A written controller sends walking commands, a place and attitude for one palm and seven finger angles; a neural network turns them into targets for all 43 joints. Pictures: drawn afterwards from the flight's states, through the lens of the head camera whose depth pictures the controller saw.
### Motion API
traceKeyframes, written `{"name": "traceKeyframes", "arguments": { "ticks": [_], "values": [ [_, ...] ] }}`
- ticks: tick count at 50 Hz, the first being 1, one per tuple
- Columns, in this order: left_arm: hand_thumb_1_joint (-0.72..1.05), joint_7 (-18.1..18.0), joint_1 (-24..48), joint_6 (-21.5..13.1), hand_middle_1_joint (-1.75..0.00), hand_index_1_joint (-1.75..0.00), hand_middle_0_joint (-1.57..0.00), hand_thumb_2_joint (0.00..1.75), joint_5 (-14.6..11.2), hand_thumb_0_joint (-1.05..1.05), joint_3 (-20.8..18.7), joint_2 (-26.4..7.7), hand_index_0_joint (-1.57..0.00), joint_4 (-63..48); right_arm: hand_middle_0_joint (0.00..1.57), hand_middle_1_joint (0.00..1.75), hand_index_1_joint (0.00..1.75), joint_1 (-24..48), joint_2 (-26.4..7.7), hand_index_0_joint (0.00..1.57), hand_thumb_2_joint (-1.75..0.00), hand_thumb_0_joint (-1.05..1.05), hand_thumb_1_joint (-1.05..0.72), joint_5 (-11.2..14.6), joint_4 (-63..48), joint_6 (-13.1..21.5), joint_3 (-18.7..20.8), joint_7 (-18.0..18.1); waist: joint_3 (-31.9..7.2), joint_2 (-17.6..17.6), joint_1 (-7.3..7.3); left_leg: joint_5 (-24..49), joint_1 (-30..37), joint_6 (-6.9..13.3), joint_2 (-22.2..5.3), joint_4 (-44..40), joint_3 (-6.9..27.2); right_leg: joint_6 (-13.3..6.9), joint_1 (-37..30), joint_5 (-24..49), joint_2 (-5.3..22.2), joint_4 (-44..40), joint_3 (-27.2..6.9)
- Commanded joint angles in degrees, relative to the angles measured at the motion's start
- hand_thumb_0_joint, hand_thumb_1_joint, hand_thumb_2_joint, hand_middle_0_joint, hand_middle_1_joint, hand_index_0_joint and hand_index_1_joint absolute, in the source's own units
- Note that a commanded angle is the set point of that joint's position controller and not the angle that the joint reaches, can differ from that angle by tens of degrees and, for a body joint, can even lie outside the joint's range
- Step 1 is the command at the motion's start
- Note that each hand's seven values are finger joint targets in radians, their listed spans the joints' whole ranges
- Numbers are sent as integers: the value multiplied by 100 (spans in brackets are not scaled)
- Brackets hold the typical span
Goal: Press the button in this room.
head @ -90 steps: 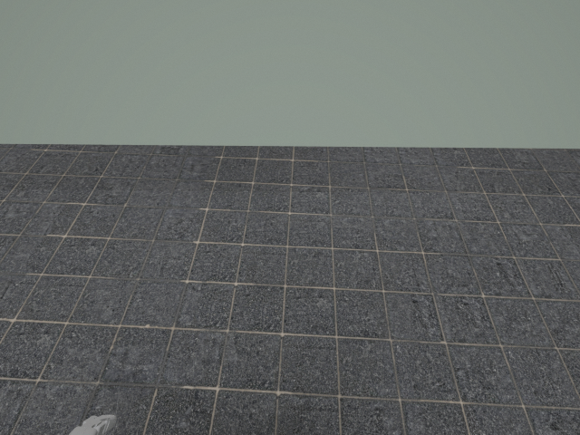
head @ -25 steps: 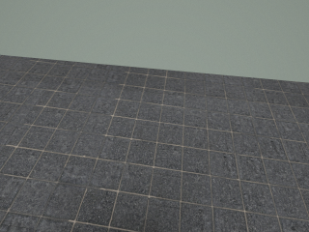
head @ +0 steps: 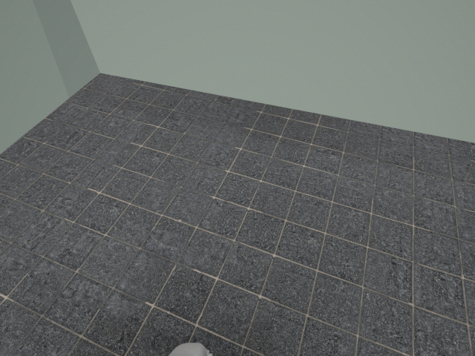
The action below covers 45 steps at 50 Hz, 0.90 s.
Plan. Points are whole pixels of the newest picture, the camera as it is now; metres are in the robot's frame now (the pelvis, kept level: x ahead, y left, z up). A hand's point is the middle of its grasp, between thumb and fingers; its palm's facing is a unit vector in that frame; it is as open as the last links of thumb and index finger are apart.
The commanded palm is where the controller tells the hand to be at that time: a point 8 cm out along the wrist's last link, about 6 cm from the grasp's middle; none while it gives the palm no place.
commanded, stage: turn or walk to find it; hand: left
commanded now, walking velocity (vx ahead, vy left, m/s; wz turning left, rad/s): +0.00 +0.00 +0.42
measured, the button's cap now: out of the picture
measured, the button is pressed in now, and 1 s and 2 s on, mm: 0 0 0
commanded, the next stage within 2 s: none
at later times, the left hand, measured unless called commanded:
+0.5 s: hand out of the picture +0.01 +0.24 -0.16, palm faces +0.23 -0.94 -0.26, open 7.4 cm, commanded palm none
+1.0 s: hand out of the picture -0.11 +0.23 -0.20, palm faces +0.46 -0.86 -0.21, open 7.4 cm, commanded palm none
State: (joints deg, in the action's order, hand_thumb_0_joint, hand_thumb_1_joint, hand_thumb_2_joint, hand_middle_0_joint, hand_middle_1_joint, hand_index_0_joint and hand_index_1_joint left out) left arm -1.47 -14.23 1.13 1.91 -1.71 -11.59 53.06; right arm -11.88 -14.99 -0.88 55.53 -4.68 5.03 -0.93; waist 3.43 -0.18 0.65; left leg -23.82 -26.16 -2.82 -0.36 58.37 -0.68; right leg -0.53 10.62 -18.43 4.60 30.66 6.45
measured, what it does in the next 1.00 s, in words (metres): steps on the spot, turning left: left foot, then right foot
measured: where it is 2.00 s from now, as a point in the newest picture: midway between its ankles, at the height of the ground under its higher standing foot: outside the picture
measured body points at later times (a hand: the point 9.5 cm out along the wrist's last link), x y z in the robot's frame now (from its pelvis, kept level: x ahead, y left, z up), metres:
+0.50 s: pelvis -0.02 +0.02 +0.00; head +0.01 +0.03 +0.45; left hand +0.00 +0.29 -0.14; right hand +0.10 -0.20 -0.15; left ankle -0.03 +0.14 -0.74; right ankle -0.01 -0.11 -0.71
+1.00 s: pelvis -0.05 +0.04 -0.02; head -0.03 +0.08 +0.43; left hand -0.13 +0.28 -0.18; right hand +0.14 -0.17 -0.14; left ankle -0.09 +0.12 -0.74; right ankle -0.01 -0.10 -0.73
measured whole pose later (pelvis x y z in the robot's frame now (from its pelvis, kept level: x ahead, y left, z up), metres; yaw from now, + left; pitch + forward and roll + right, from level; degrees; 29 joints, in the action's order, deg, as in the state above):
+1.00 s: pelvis -0.05 +0.04 -0.02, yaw +26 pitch -1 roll +0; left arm -1.0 -14.8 2.7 1.4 -3.3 -13.6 54.4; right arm -9.0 -12.2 -0.9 55.2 -2.6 3.3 -1.1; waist 5.5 -3.9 -1.2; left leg -18.6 -16.4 1.1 -0.4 36.9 -4.8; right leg 2.8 16.9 -25.2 8.6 43.4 10.0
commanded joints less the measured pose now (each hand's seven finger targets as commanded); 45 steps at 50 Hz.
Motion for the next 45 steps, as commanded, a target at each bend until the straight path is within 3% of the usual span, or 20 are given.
{"name": "traceKeyframes", "arguments": {
  "ticks": [1, 5, 6, 7, 8, 9, 10, 12, 14, 21, 25, 26, 27, 28, 29, 31, 32, 34, 40, 45],
  "values": [
    [90, -74, -407, -126, -30, -30, -20, 90, 19, 0, -334, -1330, -20, -224, 20, 30, 30, 612, -165, 20, -90, 0, -90, 40, -554, 204, -61, -8, -104, -1143, -316, -246, 113, 10, -10, -1027, -270, -816, -208, 2888, 1440, -786, -853],
    [90, -53, -302, -78, -30, -30, -20, 90, -35, 0, -362, -1363, -20, -183, 20, 30, 30, 182, -305, 20, -90, 0, -90, 47, -450, 303, -70, 21, -521, -981, -85, 763, 1295, 123, 62, -2941, -447, -353, -129, 3096, 1263, 63, -416],
    [90, -37, -303, -45, -30, -30, -20, 90, -79, 0, -342, -1243, -20, -228, 20, 30, 30, -63, -567, 20, -90, 0, -90, 25, -404, 357, -18, 22, -746, -400, 67, 1726, 2128, 246, -259, -3521, -126, -65, 402, 2466, 1065, 724, -126],
    [90, 4, -355, -10, -30, -30, -20, 90, -116, 0, -296, -885, -20, -414, 20, 30, 30, -256, -1155, 20, -90, 0, -90, -25, -418, 409, 97, 42, -916, 1221, 127, 3630, 2936, 859, -1694, -3685, 1645, 372, 1753, -83, 354, 1857, 263],
    [90, -6, -71, 11, -30, -30, -20, 90, -62, 0, -209, -734, -20, -590, 20, 30, 30, -503, -1372, 20, -90, 0, -90, 5, -372, 362, 154, 58, -804, 1421, 258, 4654, 2649, 1462, -2292, -3736, 1944, 408, 2044, -1906, 117, 2742, -15],
    [90, -48, 274, 92, -30, -30, -20, 90, -73, 0, -214, -763, -20, -551, 20, 30, 30, -602, -1239, 20, -90, 0, -90, -9, -270, 407, 141, 137, -884, 1430, 364, 4125, 2333, 1489, -2082, -3834, 2019, 412, 2065, -1728, 132, 3175, -467],
    [90, -26, 439, 102, -30, -30, -20, 90, -85, 0, -251, -805, -20, -517, 20, 30, 30, -321, -1122, 20, -90, 0, -90, -17, -317, 390, 106, 182, -604, 1249, 267, 3513, 2001, 1468, -1917, -3867, 1925, 401, 2170, -1424, 179, 3411, -600],
    [90, 52, 181, 87, -30, -30, -20, 90, -78, 0, -280, -754, -20, -333, 20, 30, 30, 184, -862, 20, -90, 0, -90, -30, -468, 418, -2, 201, -406, 867, 0, 3193, 1768, 1234, -1415, -3889, 1355, 439, 2018, -740, 158, 3378, -563],
    [90, 68, 70, 98, -30, -30, -20, 90, -91, 0, -267, -720, -20, -246, 20, 30, 30, 186, -832, 20, -90, 0, -90, -13, -490, 438, -5, 207, -445, 903, -12, 3355, 1817, 1202, -1236, -3886, 1177, 488, 1871, -589, 94, 3108, -488],
    [90, 43, 214, 82, -30, -30, -20, 90, -124, 0, -244, -552, -20, -423, 20, 30, 30, 38, -862, 20, -90, 0, -90, -56, -495, 362, 71, 178, -431, 893, 79, 2770, 1584, 1312, -1223, -3890, 1696, 461, 1255, -689, -147, 1667, -451],
    [90, -2, -244, -11, -30, -30, -20, 90, -143, 0, -261, -572, -20, -370, 20, 30, 30, 177, -833, 20, -90, 0, -90, -43, -565, 321, 111, 143, -536, 760, -147, 2763, 1104, 1121, -1011, -3445, 1815, 398, 211, 53, -329, 180, -379],
    [90, -18, -440, -63, -30, -30, -20, 90, -132, 0, -284, -639, -20, -341, 20, 30, 30, 196, -736, 20, -90, 0, -90, -10, -594, 322, 108, 127, -651, 543, -255, 2365, 747, 902, -794, -3119, 1671, 383, -376, 597, -213, -623, -421],
    [90, -59, -516, -142, -30, -30, -20, 90, -57, 0, -348, -1026, -20, -358, 20, 30, 30, 33, -418, 20, -90, 0, -90, 48, -637, 331, 69, 94, -746, -525, -275, 1274, -84, 529, -257, -2178, 1168, 134, -1121, 649, 731, -1306, -1363],
    [90, -73, -472, -160, -30, -30, -20, 90, -7, 0, -428, -1497, -20, -434, 20, 30, 30, 46, -127, 20, -90, 0, -90, 24, -799, 329, 15, 83, -502, -1893, -293, -739, -893, 154, 507, -870, 306, -506, -992, 1316, 2094, -1540, -2687],
    [90, -80, -433, -148, -30, -30, -20, 90, -66, 0, -419, -1417, -20, -493, 20, 30, 30, 159, -441, 20, -90, 0, -90, -48, -756, 242, 107, 96, -482, -1605, -362, -847, -617, 196, 210, 16, 654, -749, -196, 1009, 2180, -1632, -2524],
    [90, -90, 185, -133, -30, -30, -20, 90, -57, 0, -352, -1084, -20, -598, 20, 30, 30, 142, -401, 20, -90, 0, -90, -39, -535, 173, 122, 29, -80, -939, -68, -182, -601, 155, 32, 960, 535, -744, 250, 891, 1619, -1539, -1815],
    [90, -70, 340, -152, -30, -30, -20, 90, -61, 0, -288, -939, -20, -629, 20, 30, 30, -3, -325, 20, -90, 0, -90, -48, -434, 169, 111, -4, -53, -793, 52, 122, -589, 80, -8, 1093, 412, -641, 201, 1261, 1341, -1366, -1282],
    [90, -74, 216, -179, -30, -30, -20, 90, -51, 0, -264, -864, -20, -588, 20, 30, 30, -43, -256, 20, -90, 0, -90, -39, -356, 157, 79, -14, -78, -945, 5, 256, -553, -16, -59, 1030, 241, -626, 87, 1703, 1261, -1273, -920],
    [90, -67, -334, -147, -30, -30, -20, 90, -5, 0, -327, -1109, -20, -287, 20, 30, 30, 491, -135, 20, -90, 0, -90, 10, -422, 172, -31, -10, -177, -994, -305, -228, -144, -77, -108, -470, -169, -759, -402, 2745, 1466, -979, -645],
    [90, -56, -231, -86, -30, -30, -20, 90, -7, 0, -403, -1265, -20, -191, 20, 30, 30, 249, -135, 20, -90, 0, -90, 47, -388, 271, -82, 20, -475, -1087, -175, 181, 794, 51, -47, -2199, -506, -548, -389, 3097, 1502, -326, -332]
  ]
}}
